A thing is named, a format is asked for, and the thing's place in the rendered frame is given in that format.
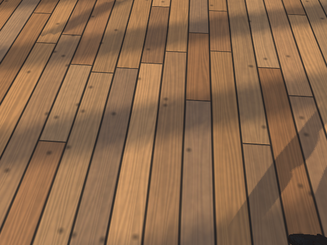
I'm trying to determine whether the robot right hand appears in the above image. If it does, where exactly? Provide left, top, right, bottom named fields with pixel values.
left=288, top=234, right=327, bottom=245

